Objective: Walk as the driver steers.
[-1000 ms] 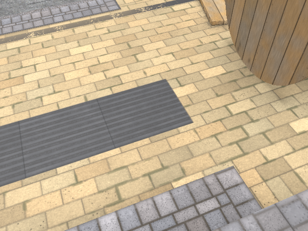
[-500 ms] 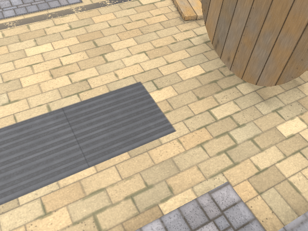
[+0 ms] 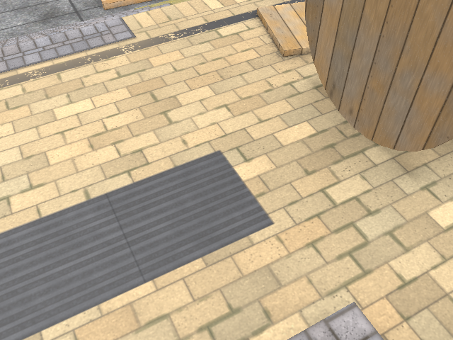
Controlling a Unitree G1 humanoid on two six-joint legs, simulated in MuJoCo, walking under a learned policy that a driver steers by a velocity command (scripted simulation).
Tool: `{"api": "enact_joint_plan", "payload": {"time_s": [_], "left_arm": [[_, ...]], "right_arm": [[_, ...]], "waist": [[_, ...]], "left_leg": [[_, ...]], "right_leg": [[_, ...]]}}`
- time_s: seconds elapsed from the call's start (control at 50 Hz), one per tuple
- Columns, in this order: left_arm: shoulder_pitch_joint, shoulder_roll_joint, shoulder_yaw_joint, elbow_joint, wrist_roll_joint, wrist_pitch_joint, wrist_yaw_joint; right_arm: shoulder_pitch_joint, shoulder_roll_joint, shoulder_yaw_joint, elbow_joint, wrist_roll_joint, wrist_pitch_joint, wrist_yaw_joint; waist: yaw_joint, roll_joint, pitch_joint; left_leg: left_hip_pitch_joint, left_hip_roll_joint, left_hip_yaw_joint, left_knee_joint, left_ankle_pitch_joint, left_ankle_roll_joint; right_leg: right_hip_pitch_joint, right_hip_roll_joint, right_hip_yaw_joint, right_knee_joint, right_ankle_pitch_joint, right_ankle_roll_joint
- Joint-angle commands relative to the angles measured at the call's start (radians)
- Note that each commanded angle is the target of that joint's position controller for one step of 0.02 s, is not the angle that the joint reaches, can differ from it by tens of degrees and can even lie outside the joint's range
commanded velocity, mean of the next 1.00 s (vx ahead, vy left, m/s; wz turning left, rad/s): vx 0.29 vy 0.00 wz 0.14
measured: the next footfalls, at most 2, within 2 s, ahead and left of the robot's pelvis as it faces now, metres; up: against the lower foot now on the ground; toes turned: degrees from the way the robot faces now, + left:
left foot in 0.94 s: +0.37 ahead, +0.01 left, -0.15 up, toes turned +12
right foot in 1.44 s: +0.48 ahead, -0.17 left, -0.15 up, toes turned +28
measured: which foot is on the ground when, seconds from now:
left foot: down 0.00-0.50, up 0.52-0.92, down 0.94-1.00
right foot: down 0.00-0.94, up 0.96-1.00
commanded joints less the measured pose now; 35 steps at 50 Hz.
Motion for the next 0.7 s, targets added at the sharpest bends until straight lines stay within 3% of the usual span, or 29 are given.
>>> {"api": "enact_joint_plan", "payload": {"time_s": [0.02, 0.16, 0.18, 0.22, 0.26, 0.3, 0.36, 0.4, 0.46, 0.48, 0.5, 0.52, 0.54, 0.56, 0.58, 0.62, 0.64, 0.66, 0.7], "left_arm": [[0.032, 0.081, 0.013, -0.009, 0.003, -0.008, 0.002], [0.062, 0.066, 0.009, 0.029, 0.005, -0.010, 0.004], [0.071, 0.064, 0.009, 0.034, 0.005, -0.009, 0.003], [0.070, 0.097, 0.026, 0.026, 0.005, -0.003, 0.000], [0.073, 0.115, 0.042, 0.014, 0.008, 0.004, -0.005], [0.069, 0.093, 0.044, 0.002, 0.012, -0.003, -0.008], [0.015, 0.058, 0.043, -0.036, 0.032, -0.031, -0.019], [0.023, 0.085, 0.054, -0.055, 0.044, -0.048, -0.026], [0.138, 0.088, 0.064, -0.029, 0.044, -0.069, -0.034], [0.254, 0.115, 0.076, 0.011, 0.033, -0.078, -0.034], [0.384, 0.174, 0.096, 0.054, 0.024, -0.085, -0.030], [0.453, 0.188, 0.098, 0.068, 0.011, -0.081, -0.028], [0.434, 0.171, 0.088, 0.060, 0.000, -0.076, -0.028], [0.379, 0.160, 0.081, 0.032, 0.017, -0.077, -0.029], [0.344, 0.149, 0.076, 0.021, 0.029, -0.078, -0.024], [0.336, 0.127, 0.065, 0.020, 0.046, -0.088, -0.013], [0.336, 0.107, 0.056, 0.023, 0.045, -0.097, -0.013], [0.317, 0.097, 0.046, 0.035, 0.033, -0.108, -0.004], [0.256, 0.077, 0.035, 0.017, 0.021, -0.124, 0.006]], "right_arm": [[0.084, -0.068, -0.011, 0.010, 0.001, -0.001, -0.004], [0.069, -0.063, -0.008, 0.043, 0.001, -0.003, -0.007], [0.075, -0.063, -0.008, 0.049, -0.002, -0.004, -0.006], [0.082, -0.092, -0.024, 0.051, -0.012, -0.002, -0.003], [0.089, -0.100, -0.034, 0.042, -0.021, 0.002, 0.003], [0.117, -0.094, -0.039, 0.039, -0.021, -0.004, 0.002], [0.192, -0.136, -0.063, 0.050, -0.020, -0.020, -0.003], [0.183, -0.171, -0.081, 0.042, -0.022, -0.030, -0.003], [0.157, -0.160, -0.088, 0.021, -0.024, -0.040, 0.001], [0.110, -0.143, -0.087, -0.007, -0.022, -0.043, 0.002], [0.060, -0.109, -0.082, -0.038, -0.021, -0.047, 0.008], [0.019, -0.117, -0.087, -0.055, -0.037, -0.044, 0.009], [0.011, -0.125, -0.089, -0.054, -0.054, -0.043, 0.010], [0.009, -0.104, -0.087, -0.046, -0.040, -0.043, 0.019], [0.009, -0.092, -0.086, -0.043, -0.029, -0.042, 0.025], [0.027, -0.093, -0.089, -0.026, -0.038, -0.020, 0.034], [0.041, -0.092, -0.094, -0.017, -0.031, -0.013, 0.043], [-0.013, -0.104, -0.100, -0.032, -0.030, -0.017, 0.049], [-0.109, -0.088, -0.090, -0.070, -0.035, -0.020, 0.065]], "waist": [[-0.004, -0.004, 0.018], [0.001, -0.006, 0.031], [0.001, -0.005, 0.016], [0.001, -0.006, 0.033], [-0.002, 0.001, 0.096], [-0.014, 0.025, 0.156], [-0.040, 0.136, 0.163], [-0.015, 0.129, 0.195], [0.041, 0.064, 0.153], [0.092, -0.031, 0.118], [0.146, -0.214, 0.077], [0.156, -0.239, 0.068], [0.122, -0.099, 0.094], [0.093, -0.009, 0.099], [0.065, 0.005, 0.124], [0.038, -0.041, 0.124], [0.015, -0.039, 0.110], [-0.002, -0.074, 0.115], [-0.015, -0.080, 0.124]], "left_leg": [[-0.068, 0.114, -0.090, -0.060, 0.194, -0.001], [-0.080, 0.118, -0.091, -0.067, 0.163, -0.005], [-0.076, 0.112, -0.089, -0.073, 0.095, -0.003], [-0.106, 0.074, -0.068, -0.043, -0.116, 0.020], [-0.175, 0.062, -0.082, -0.027, -0.341, 0.052], [-0.202, 0.088, -0.131, -0.036, -0.410, 0.076], [-0.118, 0.221, -0.333, -0.136, -0.419, 0.150], [-0.122, 0.278, -0.382, -0.097, -0.287, 0.193], [-0.188, 0.223, -0.294, 0.070, -0.055, 0.170], [-0.295, 0.139, -0.199, 0.217, 0.014, 0.130], [-0.487, 0.003, -0.022, 0.515, 0.020, 0.061], [-0.687, -0.023, 0.030, 0.762, -0.265, 0.032], [-0.753, 0.020, -0.022, 0.845, -0.262, 0.031], [-0.744, 0.065, -0.040, 0.833, -0.201, 0.028], [-0.716, 0.084, -0.046, 0.802, -0.153, 0.023], [-0.666, 0.083, -0.068, 0.795, -0.034, 0.025], [-0.641, 0.062, -0.077, 0.753, 0.073, 0.030], [-0.674, 0.077, -0.105, 0.675, 0.169, 0.042], [-0.540, 0.038, -0.030, 0.468, 0.430, 0.043]], "right_leg": [[0.054, -0.137, 0.137, -0.054, 0.281, -0.031], [0.050, -0.130, 0.137, -0.075, 0.246, -0.026], [0.051, -0.117, 0.131, -0.082, 0.152, -0.028], [0.011, -0.075, 0.114, -0.057, -0.128, -0.048], [-0.089, -0.054, 0.120, -0.035, -0.405, -0.077], [-0.169, -0.046, 0.121, 0.021, -0.443, -0.090], [-0.280, 0.002, 0.017, 0.228, -0.251, -0.065], [-0.301, -0.023, -0.027, 0.265, -0.221, -0.054], [-0.148, -0.011, -0.013, 0.228, -0.209, -0.056], [0.014, -0.031, 0.083, 0.176, -0.146, -0.087], [0.223, -0.158, 0.327, 0.046, -0.084, -0.158], [0.321, -0.319, 0.535, -0.034, 0.060, -0.214], [0.303, -0.361, 0.541, -0.010, 0.195, -0.233], [0.250, -0.343, 0.461, -0.013, 0.173, -0.240], [0.185, -0.331, 0.402, -0.028, 0.189, -0.220], [0.123, -0.291, 0.298, -0.025, 0.306, -0.181], [0.096, -0.232, 0.213, -0.006, 0.346, -0.146], [0.114, -0.218, 0.171, 0.019, 0.305, -0.106], [-0.049, -0.151, 0.057, 0.042, 0.229, -0.076]]}}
